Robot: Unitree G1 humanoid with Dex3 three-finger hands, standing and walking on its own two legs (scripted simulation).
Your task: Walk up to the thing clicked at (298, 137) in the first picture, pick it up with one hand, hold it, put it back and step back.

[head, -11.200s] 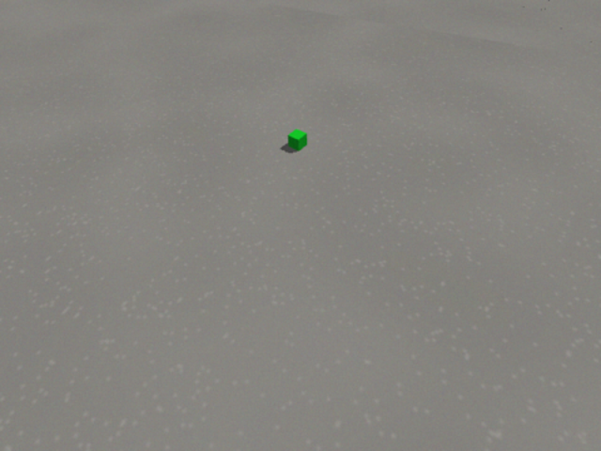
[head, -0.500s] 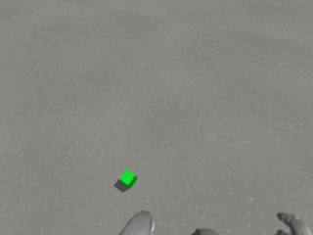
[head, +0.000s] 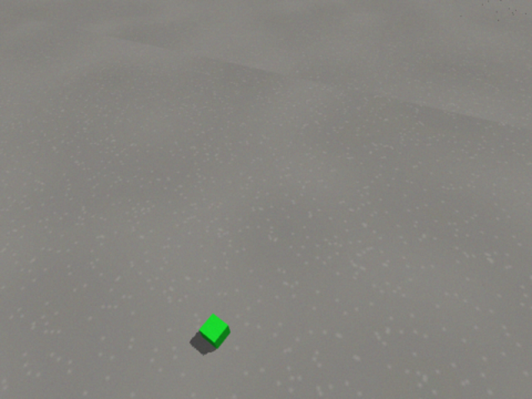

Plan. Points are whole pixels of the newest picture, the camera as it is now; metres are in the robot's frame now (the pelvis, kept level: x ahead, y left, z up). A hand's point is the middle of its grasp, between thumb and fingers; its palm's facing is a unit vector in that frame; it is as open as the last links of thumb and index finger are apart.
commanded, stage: walk up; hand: left
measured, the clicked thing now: (215, 331) +0.47 +0.24 -0.73
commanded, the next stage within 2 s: stand in 1.04 s
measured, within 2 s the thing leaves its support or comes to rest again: neither
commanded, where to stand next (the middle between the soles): +0.07 +0.02 m, yaw -4 degrees
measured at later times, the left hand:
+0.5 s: hand out of the picture +0.11 +0.29 -0.16, palm faces -0.04 -0.92 -0.39, open 7.4 cm
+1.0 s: hand out of the picture +0.09 +0.27 -0.14, palm faces -0.06 -0.95 -0.31, open 7.4 cm
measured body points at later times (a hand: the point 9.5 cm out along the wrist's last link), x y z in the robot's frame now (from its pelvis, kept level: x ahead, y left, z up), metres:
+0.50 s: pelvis -0.01 +0.02 -0.01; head +0.04 +0.03 +0.44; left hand +0.11 +0.34 -0.13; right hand +0.05 -0.29 -0.13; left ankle -0.01 +0.16 -0.73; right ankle -0.01 -0.09 -0.73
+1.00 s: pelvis -0.02 +0.03 +0.02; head -0.02 +0.03 +0.47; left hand +0.09 +0.32 -0.11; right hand +0.05 -0.28 -0.11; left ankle -0.01 +0.16 -0.73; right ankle -0.01 -0.09 -0.73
